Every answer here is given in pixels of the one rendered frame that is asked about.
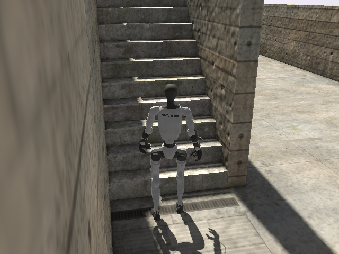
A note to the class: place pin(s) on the stairs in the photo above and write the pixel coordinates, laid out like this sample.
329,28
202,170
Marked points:
145,45

